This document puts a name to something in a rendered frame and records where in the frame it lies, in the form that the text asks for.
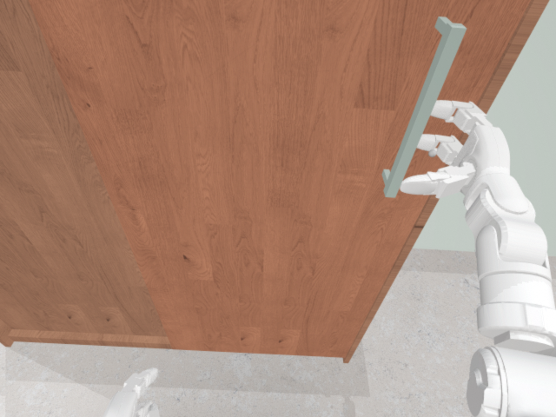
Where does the handle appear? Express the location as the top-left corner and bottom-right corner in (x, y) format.
(382, 17), (467, 198)

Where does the robot right upper arm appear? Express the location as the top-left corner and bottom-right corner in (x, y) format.
(467, 346), (556, 417)

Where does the wardrobe door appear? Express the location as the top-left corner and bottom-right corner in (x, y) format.
(29, 0), (531, 358)
(0, 0), (168, 337)

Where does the robot right forearm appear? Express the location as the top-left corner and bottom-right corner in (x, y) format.
(463, 173), (556, 357)

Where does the robot right hand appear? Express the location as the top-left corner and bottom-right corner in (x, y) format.
(400, 100), (510, 199)

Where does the robot left hand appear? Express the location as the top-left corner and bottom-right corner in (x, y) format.
(103, 367), (160, 417)

